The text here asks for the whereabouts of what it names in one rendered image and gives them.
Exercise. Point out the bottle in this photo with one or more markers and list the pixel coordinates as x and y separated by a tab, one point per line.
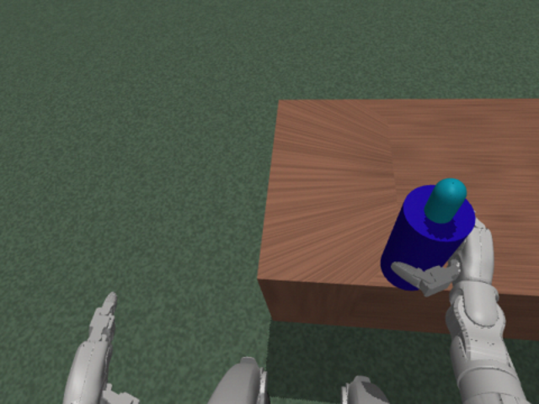
432	223

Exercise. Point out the left robot hand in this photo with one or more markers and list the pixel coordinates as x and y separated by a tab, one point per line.
87	382

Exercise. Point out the right robot arm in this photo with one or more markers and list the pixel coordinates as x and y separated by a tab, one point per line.
482	366

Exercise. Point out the right robot hand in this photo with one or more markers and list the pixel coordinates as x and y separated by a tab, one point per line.
473	260

